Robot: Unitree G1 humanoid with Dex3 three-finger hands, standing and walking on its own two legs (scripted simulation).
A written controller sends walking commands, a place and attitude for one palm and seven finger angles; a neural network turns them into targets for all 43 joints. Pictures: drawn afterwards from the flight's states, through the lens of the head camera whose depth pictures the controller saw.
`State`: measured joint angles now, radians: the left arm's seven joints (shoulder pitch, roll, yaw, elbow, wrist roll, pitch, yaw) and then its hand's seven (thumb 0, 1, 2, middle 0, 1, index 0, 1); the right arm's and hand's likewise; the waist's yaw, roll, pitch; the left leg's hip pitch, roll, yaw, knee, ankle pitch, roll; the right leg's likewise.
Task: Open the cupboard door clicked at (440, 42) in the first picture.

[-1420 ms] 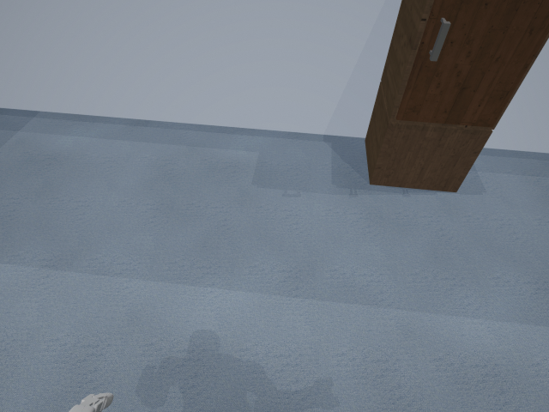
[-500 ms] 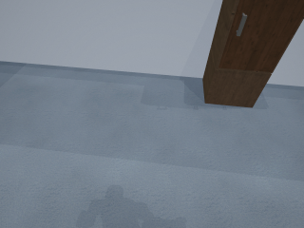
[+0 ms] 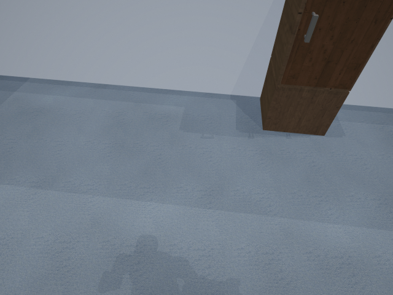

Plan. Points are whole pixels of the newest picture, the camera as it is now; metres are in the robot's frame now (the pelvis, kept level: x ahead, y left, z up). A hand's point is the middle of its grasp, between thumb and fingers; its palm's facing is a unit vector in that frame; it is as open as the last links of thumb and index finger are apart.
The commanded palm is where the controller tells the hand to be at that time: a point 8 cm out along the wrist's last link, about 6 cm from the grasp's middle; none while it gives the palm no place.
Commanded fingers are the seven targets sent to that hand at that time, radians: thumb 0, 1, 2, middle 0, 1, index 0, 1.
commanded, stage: look at it before walking up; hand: left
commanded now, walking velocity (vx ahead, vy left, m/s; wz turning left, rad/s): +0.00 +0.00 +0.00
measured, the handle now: (310, 27) +1.34 -0.51 +0.00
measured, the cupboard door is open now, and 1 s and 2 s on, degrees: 0 0 0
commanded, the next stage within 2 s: walk to a spot facing it in 0.02 s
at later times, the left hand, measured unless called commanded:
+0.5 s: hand out of the picture +0.08 +0.19 -0.18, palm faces -0.15 -0.95 -0.27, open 7.4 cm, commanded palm none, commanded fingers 0.00 0.90 0.90 -0.20 -0.30 -0.20 -0.30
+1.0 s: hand out of the picture +0.11 +0.19 -0.18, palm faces -0.32 -0.92 -0.21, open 7.4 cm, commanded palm none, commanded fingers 0.00 0.90 0.90 -0.20 -0.30 -0.20 -0.30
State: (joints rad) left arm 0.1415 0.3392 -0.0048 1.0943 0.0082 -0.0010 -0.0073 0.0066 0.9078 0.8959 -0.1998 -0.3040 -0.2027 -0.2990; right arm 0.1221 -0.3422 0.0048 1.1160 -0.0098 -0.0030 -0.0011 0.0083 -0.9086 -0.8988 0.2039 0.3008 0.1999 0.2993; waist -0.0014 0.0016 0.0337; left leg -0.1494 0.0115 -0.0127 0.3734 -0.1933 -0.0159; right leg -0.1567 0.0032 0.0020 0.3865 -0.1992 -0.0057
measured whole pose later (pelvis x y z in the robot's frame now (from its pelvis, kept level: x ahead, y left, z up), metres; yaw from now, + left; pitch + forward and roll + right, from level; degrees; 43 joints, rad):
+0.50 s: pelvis -0.01 -0.01 -0.02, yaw -11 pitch -1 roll +2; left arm 0.20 0.25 0.04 0.97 0.01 0.07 -0.02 0.01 0.91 0.90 -0.20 -0.30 -0.20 -0.30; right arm 0.14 -0.23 -0.03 0.99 -0.02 0.03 -0.02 0.01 -0.91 -0.90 0.20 0.30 0.20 0.30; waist 0.02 0.00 0.09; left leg -0.22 0.08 0.16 0.57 -0.32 -0.03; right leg -0.37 0.01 0.00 0.82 -0.45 0.01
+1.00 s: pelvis -0.02 +0.02 -0.01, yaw -24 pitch +1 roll -1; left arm 0.26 0.24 0.07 0.93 0.02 0.05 -0.01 0.01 0.91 0.90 -0.20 -0.30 -0.20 -0.30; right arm 0.13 -0.23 -0.05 0.92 -0.01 0.03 -0.02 0.01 -0.91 -0.90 0.20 0.30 0.20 0.30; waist 0.05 -0.03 0.01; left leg -0.30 0.02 0.00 0.66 -0.42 -0.04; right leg -0.34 0.10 0.16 0.49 -0.17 -0.02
